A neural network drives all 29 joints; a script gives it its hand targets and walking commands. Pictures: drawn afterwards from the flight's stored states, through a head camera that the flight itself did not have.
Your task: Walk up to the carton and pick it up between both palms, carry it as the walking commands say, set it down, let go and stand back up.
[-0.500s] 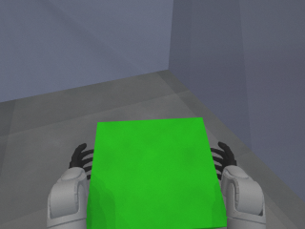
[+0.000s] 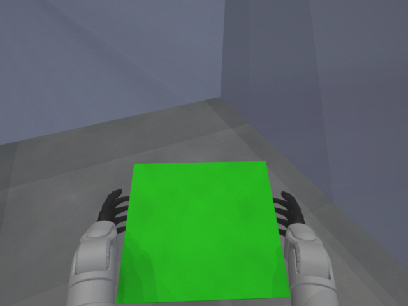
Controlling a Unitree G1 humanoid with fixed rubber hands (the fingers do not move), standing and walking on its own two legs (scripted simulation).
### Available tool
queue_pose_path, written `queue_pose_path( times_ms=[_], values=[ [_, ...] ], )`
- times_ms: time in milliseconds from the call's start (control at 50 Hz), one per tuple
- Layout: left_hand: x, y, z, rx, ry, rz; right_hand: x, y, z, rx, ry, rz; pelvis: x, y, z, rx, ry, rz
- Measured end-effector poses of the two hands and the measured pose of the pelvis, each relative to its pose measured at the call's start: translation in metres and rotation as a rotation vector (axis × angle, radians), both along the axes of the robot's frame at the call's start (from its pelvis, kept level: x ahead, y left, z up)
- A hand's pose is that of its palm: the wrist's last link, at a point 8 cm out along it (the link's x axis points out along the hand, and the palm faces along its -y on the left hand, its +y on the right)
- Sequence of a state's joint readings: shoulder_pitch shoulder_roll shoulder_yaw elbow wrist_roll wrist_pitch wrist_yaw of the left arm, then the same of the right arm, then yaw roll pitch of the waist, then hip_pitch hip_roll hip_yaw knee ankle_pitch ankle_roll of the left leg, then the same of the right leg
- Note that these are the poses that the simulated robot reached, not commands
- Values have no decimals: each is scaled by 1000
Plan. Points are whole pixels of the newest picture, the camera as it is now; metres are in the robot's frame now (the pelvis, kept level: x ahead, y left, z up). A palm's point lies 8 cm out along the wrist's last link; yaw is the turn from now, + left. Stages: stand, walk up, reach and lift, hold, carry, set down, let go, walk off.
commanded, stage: hold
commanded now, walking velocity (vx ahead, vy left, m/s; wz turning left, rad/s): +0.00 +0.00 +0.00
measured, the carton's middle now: (201, 233) +0.32 +0.02 -0.03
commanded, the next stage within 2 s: set down in 0.52 s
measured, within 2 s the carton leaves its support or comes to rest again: neither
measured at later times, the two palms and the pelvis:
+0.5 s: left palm (108, 229) +0.28 +0.20 +0.05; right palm (294, 229) +0.29 -0.17 +0.05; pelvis +0.01 +0.02 +0.00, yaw -1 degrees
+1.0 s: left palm (116, 236) +0.30 +0.20 +0.00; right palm (288, 236) +0.31 -0.17 -0.01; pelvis +0.00 +0.01 -0.01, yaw +1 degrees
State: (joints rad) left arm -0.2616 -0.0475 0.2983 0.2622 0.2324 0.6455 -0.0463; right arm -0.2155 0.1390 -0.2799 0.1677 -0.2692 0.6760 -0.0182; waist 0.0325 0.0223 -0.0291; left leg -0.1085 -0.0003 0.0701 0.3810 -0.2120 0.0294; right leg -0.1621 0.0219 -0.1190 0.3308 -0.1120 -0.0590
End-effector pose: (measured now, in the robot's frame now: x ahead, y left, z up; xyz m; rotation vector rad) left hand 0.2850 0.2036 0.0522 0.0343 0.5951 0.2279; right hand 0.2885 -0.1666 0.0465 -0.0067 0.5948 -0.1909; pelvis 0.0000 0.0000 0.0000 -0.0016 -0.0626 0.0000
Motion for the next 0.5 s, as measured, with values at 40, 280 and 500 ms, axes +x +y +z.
queue_pose_path(
  times_ms=[40, 280, 500],
  values=[
    [4, 0, 4, -9, -9, -6, 3, -1, 4, 3, -7, -3, 3, 2, 1, -1, -8, -2],
    [3, -1, -2, -24, 6, -4, 1, -2, 1, 18, 10, -9, 12, 12, 3, -9, -28, -10],
    [-1, 0, -7, -27, 10, 12, 0, 0, 0, 14, 8, -8, 11, 18, 3, -12, -20, -10]
  ],
)
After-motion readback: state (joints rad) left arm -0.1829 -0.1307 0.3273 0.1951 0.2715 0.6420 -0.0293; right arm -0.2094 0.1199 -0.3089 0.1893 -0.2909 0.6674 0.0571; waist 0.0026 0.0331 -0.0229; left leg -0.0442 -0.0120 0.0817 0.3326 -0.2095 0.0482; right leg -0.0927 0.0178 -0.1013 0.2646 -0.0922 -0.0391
